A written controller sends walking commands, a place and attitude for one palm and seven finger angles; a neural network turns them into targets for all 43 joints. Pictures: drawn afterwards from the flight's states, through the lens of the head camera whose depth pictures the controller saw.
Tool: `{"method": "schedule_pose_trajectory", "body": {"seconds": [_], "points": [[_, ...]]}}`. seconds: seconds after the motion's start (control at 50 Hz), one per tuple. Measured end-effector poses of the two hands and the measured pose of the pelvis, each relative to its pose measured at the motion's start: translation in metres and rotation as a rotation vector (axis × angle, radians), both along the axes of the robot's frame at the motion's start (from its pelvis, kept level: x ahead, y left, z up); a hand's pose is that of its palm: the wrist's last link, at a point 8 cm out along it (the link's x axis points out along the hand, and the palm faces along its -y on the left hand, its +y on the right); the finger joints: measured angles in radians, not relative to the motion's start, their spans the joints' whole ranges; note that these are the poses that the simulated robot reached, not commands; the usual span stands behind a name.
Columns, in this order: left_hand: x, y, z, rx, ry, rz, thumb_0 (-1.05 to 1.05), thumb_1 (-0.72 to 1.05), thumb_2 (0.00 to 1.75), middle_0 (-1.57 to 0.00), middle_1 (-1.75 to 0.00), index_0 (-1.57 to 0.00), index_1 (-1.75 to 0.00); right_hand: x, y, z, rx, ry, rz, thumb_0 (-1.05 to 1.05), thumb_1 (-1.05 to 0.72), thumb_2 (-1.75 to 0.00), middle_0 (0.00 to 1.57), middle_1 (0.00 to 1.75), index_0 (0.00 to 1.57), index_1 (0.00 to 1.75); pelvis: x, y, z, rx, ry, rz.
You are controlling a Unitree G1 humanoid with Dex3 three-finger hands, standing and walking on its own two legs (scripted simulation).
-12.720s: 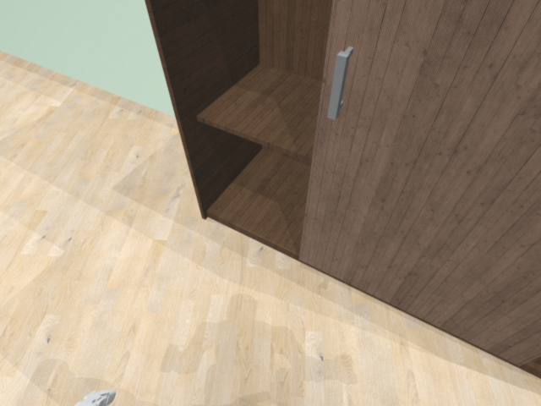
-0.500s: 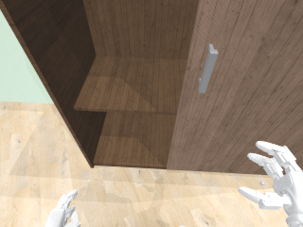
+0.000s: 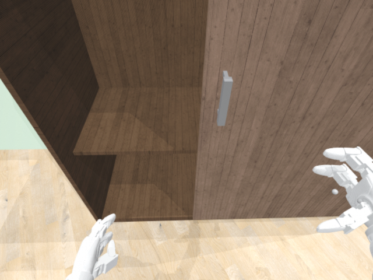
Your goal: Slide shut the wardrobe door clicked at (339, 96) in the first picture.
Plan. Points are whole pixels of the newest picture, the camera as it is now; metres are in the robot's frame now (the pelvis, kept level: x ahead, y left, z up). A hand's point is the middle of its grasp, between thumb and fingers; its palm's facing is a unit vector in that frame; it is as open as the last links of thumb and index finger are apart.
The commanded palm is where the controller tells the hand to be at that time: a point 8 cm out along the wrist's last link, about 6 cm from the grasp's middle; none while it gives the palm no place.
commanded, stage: raise the hand with hooked fingers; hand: right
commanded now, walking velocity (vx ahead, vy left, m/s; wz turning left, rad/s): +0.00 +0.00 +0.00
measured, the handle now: (223, 98) +0.54 -0.09 +0.11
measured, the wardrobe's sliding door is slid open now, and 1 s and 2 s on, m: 0.49 0.49 0.49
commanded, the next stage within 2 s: move the hooked fingers beside the handle in 0.64 s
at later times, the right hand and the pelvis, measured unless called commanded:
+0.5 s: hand (328, 177) +0.28 -0.25 +0.13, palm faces +0.04 +1.00 -0.07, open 14.0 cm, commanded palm +0.25 -0.30 +0.14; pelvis +0.00 +0.02 +0.01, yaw +1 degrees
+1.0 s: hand (306, 164) +0.31 -0.22 +0.13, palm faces +0.02 +1.00 -0.05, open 14.0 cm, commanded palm +0.28 -0.27 +0.13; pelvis +0.00 +0.04 +0.01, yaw +0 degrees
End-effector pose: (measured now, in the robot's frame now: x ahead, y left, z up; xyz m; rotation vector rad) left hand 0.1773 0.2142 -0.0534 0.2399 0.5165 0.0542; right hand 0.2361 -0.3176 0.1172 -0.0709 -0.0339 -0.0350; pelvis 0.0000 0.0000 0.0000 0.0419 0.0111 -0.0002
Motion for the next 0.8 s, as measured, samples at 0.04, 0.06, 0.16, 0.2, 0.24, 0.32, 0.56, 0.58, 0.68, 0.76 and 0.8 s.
{"method": "schedule_pose_trajectory", "body": {"seconds": [0.04, 0.06, 0.16, 0.2, 0.24, 0.32, 0.56, 0.58, 0.68, 0.76, 0.8], "points": [[-0.003, 0.001, -0.001, 0.001, 0.013, 0.003, 0.01, 0.90, 0.89, -0.21, -0.30, -0.20, -0.30, 0.003, -0.004, 0.006, -0.003, -0.003, -0.004, -0.01, 0.48, -0.30, 0.30, 1.19, 0.30, 1.19, 0.000, 0.000, 0.001, -0.001, -0.005, 0.000], [-0.004, 0.002, -0.002, 0.002, 0.019, 0.006, 0.01, 0.90, 0.89, -0.21, -0.30, -0.20, -0.30, 0.004, -0.006, 0.009, -0.004, -0.005, -0.005, -0.01, 0.49, -0.30, 0.30, 1.20, 0.30, 1.19, 0.000, 0.000, 0.002, -0.001, -0.007, 0.000], [-0.014, 0.011, -0.004, 0.011, 0.052, 0.028, 0.01, 0.90, 0.89, -0.21, -0.30, -0.20, -0.30, 0.012, -0.013, 0.020, -0.009, -0.007, -0.008, -0.01, 0.49, -0.30, 0.30, 1.20, 0.30, 1.19, 0.000, 0.002, 0.005, -0.005, -0.014, -0.001], [-0.018, 0.016, -0.005, 0.015, 0.061, 0.039, 0.01, 0.90, 0.89, -0.21, -0.30, -0.20, -0.30, 0.016, -0.013, 0.024, -0.010, -0.006, -0.006, -0.01, 0.50, -0.30, 0.30, 1.20, 0.30, 1.20, 0.000, 0.004, 0.006, -0.007, -0.015, -0.001], [-0.022, 0.021, -0.005, 0.016, 0.067, 0.051, 0.01, 0.90, 0.89, -0.21, -0.30, -0.20, -0.30, 0.019, -0.011, 0.025, -0.008, -0.001, 0.001, -0.01, 0.50, -0.30, 0.30, 1.20, 0.30, 1.20, 0.000, 0.005, 0.006, -0.009, -0.015, 0.001], [-0.027, 0.032, -0.006, 0.017, 0.072, 0.071, 0.01, 0.90, 0.89, -0.20, -0.30, -0.20, -0.30, 0.021, -0.003, 0.021, -0.003, 0.020, 0.016, -0.01, 0.50, -0.30, 0.30, 1.20, 0.30, 1.20, 0.001, 0.009, 0.007, -0.013, -0.011, 0.007], [-0.026, 0.052, -0.007, 0.017, 0.062, 0.096, 0.01, 0.91, 0.89, -0.20, -0.30, -0.20, -0.30, 0.018, 0.016, 0.020, 0.003, 0.001, -0.010, -0.01, 0.50, -0.30, 0.30, 1.20, 0.30, 1.20, 0.003, 0.024, 0.008, -0.020, -0.018, 0.011], [-0.025, 0.053, -0.007, 0.015, 0.058, 0.096, 0.01, 0.91, 0.89, -0.20, -0.30, -0.20, -0.30, 0.018, 0.017, 0.020, 0.003, -0.001, -0.010, -0.01, 0.50, -0.30, 0.30, 1.20, 0.30, 1.20, 0.004, 0.025, 0.008, -0.021, -0.018, 0.011], [-0.020, 0.057, -0.006, 0.004, 0.037, 0.096, 0.01, 0.91, 0.89, -0.20, -0.30, -0.20, -0.30, 0.018, 0.023, 0.022, 0.004, -0.001, -0.002, -0.01, 0.50, -0.30, 0.30, 1.20, 0.30, 1.20, 0.004, 0.030, 0.007, -0.023, -0.019, 0.011], [-0.017, 0.059, -0.006, -0.003, 0.027, 0.096, 0.01, 0.91, 0.89, -0.20, -0.30, -0.20, -0.30, 0.018, 0.027, 0.020, 0.008, 0.010, -0.001, -0.01, 0.50, -0.30, 0.30, 1.20, 0.30, 1.20, 0.003, 0.033, 0.007, -0.025, -0.017, 0.011], [-0.017, 0.061, -0.007, -0.003, 0.026, 0.096, 0.01, 0.91, 0.89, -0.20, -0.30, -0.20, -0.30, 0.019, 0.028, 0.019, 0.010, 0.015, -0.003, -0.01, 0.50, -0.30, 0.30, 1.20, 0.31, 1.20, 0.002, 0.035, 0.007, -0.026, -0.016, 0.011]]}}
